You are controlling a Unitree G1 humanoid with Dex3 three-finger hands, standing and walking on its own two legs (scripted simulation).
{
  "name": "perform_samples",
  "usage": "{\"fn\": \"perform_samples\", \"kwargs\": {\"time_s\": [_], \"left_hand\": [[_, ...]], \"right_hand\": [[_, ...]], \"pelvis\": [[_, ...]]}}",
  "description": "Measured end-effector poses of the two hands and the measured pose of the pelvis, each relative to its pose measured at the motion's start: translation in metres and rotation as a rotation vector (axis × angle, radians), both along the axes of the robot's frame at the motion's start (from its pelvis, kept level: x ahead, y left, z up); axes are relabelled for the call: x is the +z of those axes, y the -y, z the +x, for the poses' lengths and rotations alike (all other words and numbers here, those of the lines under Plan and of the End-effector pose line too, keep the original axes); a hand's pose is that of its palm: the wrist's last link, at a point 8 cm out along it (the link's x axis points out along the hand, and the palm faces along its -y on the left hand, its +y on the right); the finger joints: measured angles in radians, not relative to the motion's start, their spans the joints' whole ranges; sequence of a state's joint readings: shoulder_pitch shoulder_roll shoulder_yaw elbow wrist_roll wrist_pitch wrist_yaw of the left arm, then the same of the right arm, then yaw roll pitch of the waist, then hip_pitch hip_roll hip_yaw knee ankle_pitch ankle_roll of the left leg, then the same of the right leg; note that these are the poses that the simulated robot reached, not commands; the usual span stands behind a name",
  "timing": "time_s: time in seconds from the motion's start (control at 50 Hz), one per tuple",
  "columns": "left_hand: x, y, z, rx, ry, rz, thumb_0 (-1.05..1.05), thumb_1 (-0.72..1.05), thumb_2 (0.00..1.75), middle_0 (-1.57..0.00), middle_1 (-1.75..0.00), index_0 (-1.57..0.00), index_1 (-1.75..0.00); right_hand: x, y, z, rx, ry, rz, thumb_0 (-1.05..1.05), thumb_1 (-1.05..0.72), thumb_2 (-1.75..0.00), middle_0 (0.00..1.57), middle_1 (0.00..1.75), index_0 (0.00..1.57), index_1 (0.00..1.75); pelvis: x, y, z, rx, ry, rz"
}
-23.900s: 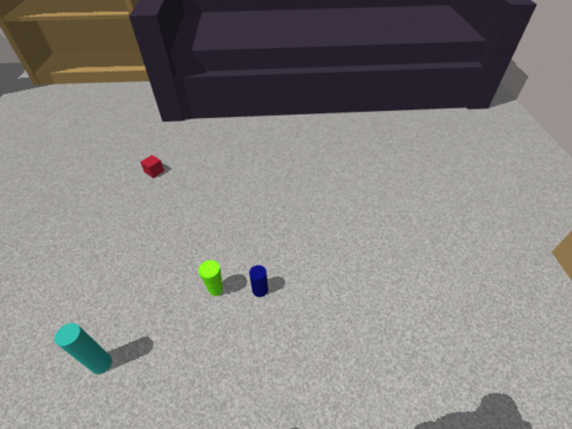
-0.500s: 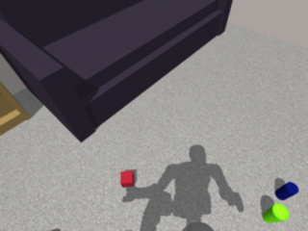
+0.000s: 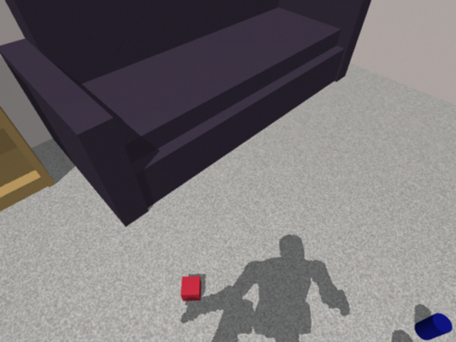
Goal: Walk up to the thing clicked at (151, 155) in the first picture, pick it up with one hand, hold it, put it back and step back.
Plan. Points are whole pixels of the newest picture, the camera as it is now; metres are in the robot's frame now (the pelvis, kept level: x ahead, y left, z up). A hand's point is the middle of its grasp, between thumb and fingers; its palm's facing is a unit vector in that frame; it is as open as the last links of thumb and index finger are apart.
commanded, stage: walk up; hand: left
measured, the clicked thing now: (191, 288) +0.46 +0.18 -0.73
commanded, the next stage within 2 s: stand in 1.04 s
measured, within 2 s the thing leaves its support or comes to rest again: neither
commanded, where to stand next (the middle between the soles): +0.03 +0.00 m, yaw +0 degrees
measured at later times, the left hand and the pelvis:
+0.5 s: hand out of the picture +0.10 +0.24 -0.14, palm faces -0.02 -0.94 -0.34, open 7.4 cm; pelvis +0.02 -0.01 +0.01, yaw +0 degrees
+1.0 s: hand out of the picture +0.12 +0.23 -0.14, palm faces -0.03 -0.94 -0.34, open 7.4 cm; pelvis +0.02 -0.01 +0.01, yaw -1 degrees
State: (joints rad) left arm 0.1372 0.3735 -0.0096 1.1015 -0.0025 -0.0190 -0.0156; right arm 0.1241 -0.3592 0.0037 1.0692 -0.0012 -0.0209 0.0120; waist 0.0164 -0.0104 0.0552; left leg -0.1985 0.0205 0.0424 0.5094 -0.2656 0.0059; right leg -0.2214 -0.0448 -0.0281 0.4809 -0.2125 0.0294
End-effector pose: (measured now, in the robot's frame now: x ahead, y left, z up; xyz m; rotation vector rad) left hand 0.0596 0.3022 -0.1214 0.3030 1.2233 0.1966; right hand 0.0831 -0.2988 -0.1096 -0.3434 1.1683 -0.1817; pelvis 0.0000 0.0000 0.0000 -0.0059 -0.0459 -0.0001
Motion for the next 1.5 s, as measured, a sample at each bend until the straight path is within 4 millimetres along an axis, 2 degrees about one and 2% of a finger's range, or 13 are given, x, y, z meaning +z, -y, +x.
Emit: {"fn": "perform_samples", "kwargs": {"time_s": [0.12,0.24,0.62,0.84,1.3,1.5], "left_hand": [[0.008,0.003,0.011,0.002,0.001,0.007,0.01,0.90,0.90,-0.21,-0.30,-0.20,-0.30],[0.014,0.008,0.023,0.002,0.013,0.011,0.01,0.90,0.90,-0.21,-0.30,-0.20,-0.30],[0.017,0.020,0.043,-0.016,0.005,0.009,0.01,0.90,0.90,-0.21,-0.30,-0.20,-0.30],[0.016,0.024,0.051,-0.027,0.018,0.004,0.01,0.90,0.90,-0.21,-0.30,-0.20,-0.30],[0.018,0.024,0.046,-0.031,0.017,0.013,0.01,0.90,0.90,-0.21,-0.30,-0.20,-0.30],[0.018,0.028,0.034,-0.028,0.006,0.014,0.01,0.90,0.90,-0.21,-0.30,-0.20,-0.30]], "right_hand": [[0.003,-0.001,0.024,0.000,0.027,0.017,0.01,-0.90,-0.90,0.20,0.30,0.21,0.30],[0.004,0.000,0.032,-0.009,0.028,0.029,0.01,-0.90,-0.90,0.20,0.30,0.21,0.30],[-0.004,0.012,-0.005,-0.076,-0.082,0.028,0.01,-0.90,-0.90,0.20,0.30,0.21,0.30],[-0.004,0.012,-0.006,-0.082,-0.080,0.029,0.01,-0.90,-0.90,0.20,0.30,0.21,0.30],[0.000,0.012,0.012,-0.055,-0.038,0.031,0.01,-0.90,-0.90,0.20,0.30,0.21,0.30],[-0.001,0.017,0.006,-0.051,-0.045,0.033,0.01,-0.90,-0.90,0.20,0.30,0.21,0.30]], "pelvis": [[0.005,0.002,0.005,0.000,0.001,0.003],[0.009,0.004,0.010,0.000,0.000,0.006],[0.012,0.011,0.020,-0.005,-0.006,0.007],[0.012,0.013,0.022,-0.009,-0.007,0.006],[0.013,0.016,0.020,-0.006,-0.006,0.010],[0.013,0.021,0.016,-0.003,-0.004,0.008]]}}
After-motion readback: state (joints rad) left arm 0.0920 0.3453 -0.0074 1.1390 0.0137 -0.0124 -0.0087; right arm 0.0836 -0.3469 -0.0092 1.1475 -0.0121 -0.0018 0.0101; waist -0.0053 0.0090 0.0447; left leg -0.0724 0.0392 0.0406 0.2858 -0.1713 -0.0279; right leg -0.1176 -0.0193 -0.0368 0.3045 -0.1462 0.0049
